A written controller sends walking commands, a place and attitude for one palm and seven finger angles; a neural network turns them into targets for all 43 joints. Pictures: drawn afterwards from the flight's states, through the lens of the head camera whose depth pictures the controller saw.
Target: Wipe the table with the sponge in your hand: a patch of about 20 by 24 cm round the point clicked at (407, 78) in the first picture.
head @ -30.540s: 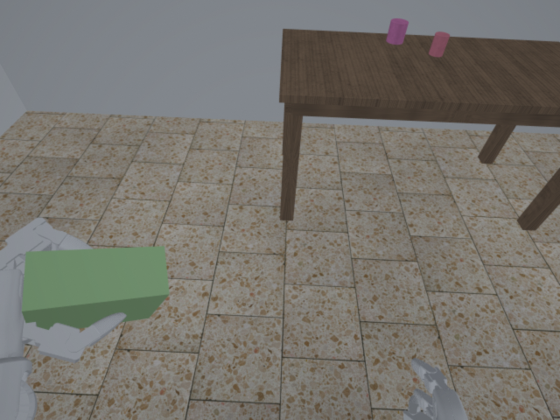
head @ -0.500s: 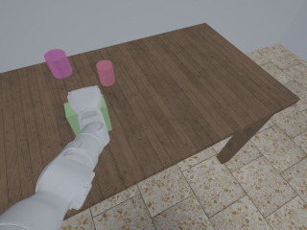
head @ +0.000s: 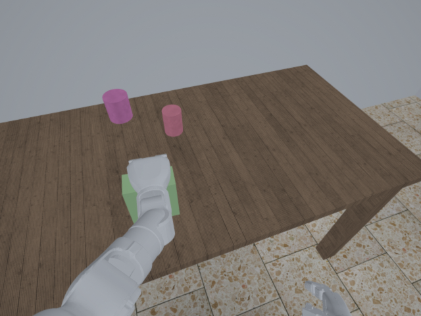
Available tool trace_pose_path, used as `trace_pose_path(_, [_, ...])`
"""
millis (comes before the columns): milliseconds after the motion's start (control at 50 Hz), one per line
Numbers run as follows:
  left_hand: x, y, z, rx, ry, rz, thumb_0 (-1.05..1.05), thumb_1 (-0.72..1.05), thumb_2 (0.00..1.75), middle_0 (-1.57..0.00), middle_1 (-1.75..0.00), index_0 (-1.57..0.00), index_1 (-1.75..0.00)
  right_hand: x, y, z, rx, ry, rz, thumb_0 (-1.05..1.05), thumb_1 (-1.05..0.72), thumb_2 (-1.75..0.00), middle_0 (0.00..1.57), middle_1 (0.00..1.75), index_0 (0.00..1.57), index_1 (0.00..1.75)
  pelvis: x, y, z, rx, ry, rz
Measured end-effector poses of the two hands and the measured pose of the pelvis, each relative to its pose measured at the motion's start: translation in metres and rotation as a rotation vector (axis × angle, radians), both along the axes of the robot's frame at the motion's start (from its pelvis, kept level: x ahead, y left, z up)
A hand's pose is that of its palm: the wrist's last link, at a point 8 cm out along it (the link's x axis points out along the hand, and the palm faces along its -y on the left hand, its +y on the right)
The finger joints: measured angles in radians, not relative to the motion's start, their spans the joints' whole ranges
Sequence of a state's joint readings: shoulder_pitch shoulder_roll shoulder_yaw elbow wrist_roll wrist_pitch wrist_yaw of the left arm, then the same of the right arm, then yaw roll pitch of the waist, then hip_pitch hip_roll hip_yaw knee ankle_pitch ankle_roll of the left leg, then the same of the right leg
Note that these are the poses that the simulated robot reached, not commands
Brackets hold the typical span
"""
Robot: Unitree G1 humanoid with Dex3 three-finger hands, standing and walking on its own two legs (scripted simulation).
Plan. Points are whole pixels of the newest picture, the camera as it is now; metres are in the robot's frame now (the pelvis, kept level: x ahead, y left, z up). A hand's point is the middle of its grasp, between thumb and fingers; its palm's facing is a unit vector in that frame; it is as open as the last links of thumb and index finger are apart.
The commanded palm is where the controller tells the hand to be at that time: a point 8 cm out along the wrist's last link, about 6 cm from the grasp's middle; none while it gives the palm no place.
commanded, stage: wipe back along the third lane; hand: left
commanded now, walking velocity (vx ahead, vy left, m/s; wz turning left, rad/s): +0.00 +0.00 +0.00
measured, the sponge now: (153, 200) +0.37 +0.17 -0.04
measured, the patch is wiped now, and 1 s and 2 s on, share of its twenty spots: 0.95 0.95 0.95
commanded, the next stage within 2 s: slide back across to the middle lane in 1.62 s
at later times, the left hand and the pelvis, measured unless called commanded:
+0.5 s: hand (159, 202) +0.34 +0.14 +0.00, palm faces -0.05 +0.00 -1.00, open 9.8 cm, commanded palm +0.29 +0.11 +0.03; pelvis -0.02 -0.02 +0.00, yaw -1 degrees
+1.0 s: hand (163, 212) +0.32 +0.13 +0.00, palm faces -0.06 -0.03 -1.00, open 9.8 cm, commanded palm +0.28 +0.11 +0.03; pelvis -0.01 -0.02 +0.00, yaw +0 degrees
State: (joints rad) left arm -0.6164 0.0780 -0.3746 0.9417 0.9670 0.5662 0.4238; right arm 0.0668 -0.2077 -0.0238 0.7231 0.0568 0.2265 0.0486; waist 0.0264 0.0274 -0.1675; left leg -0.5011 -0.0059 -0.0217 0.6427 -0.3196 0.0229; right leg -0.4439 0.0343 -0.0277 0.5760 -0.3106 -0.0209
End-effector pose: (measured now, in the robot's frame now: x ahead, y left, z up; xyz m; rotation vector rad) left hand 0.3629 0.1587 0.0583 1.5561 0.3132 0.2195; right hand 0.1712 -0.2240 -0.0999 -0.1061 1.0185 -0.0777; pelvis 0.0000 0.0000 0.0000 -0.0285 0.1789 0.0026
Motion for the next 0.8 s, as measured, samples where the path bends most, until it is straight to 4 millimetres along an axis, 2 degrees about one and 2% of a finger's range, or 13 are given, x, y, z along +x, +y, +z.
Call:
trace_pose_path(280, [-0.02,-0.012,0.0,0.006,0.0,-0.005,-0.01,-0.47,1.1,-0.71,-1.45,-0.71,-1.46,-0.048,-0.017,-0.014,0.014,0.063,-0.052,0.01,-0.9,-0.9,0.19,0.3,0.2,0.3,-0.013,-0.012,0.001,0.012,-0.029,-0.011])
trace_pose_path(400, [-0.029,-0.017,0.0,0.005,-0.004,-0.008,-0.01,-0.47,1.1,-0.71,-1.45,-0.71,-1.47,-0.055,-0.026,-0.014,0.014,0.062,-0.066,0.01,-0.91,-0.9,0.19,0.3,0.2,0.3,-0.016,-0.015,0.002,0.015,-0.041,-0.013])
trace_pose_path(540, [-0.039,-0.024,0.0,0.004,-0.009,-0.018,-0.01,-0.47,1.1,-0.71,-1.46,-0.7,-1.47,-0.042,-0.028,-0.008,0.022,0.013,-0.052,0.01,-0.91,-0.9,0.19,0.3,0.2,0.3,-0.017,-0.018,0.002,0.018,-0.054,-0.013])
trace_pose_path(800, [-0.06,-0.032,-0.001,-0.014,-0.018,-0.027,0.0,-0.46,1.1,-0.7,-1.46,-0.7,-1.47,0.01,-0.013,0.014,0.053,-0.116,0.022,0.01,-0.91,-0.9,0.19,0.3,0.2,0.3,-0.015,-0.022,0.003,0.023,-0.086,-0.009])
